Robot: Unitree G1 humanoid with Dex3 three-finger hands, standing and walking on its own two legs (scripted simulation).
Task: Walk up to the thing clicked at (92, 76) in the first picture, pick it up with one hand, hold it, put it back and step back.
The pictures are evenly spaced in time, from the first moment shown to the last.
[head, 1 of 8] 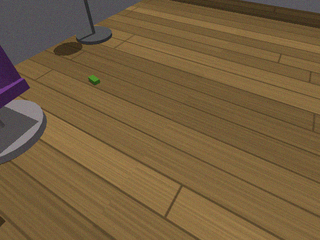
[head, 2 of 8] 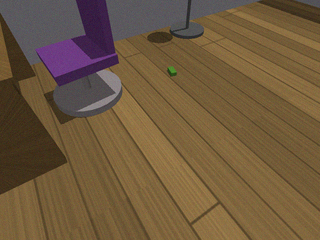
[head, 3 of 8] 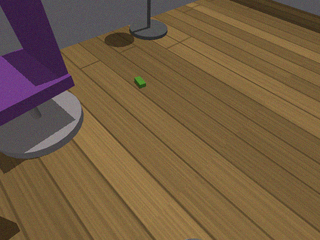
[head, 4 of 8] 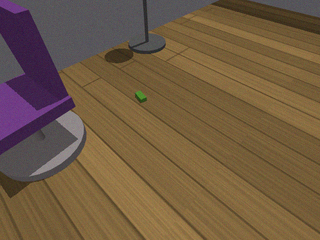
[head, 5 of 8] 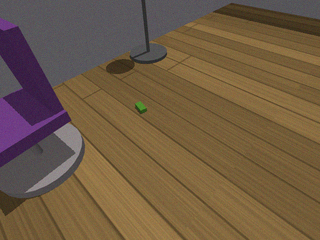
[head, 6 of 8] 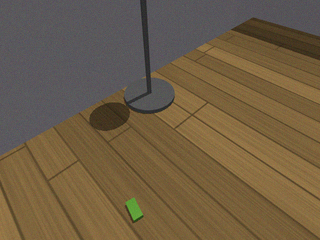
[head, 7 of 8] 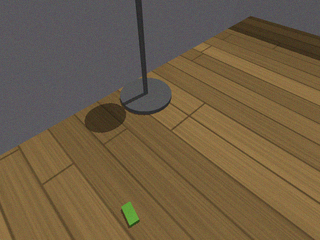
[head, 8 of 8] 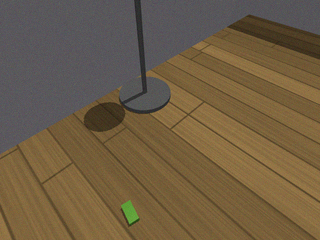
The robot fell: no
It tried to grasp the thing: no
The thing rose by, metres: 0.00
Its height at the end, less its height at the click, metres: +0.00
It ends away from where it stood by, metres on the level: 0.00
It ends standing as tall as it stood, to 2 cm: yes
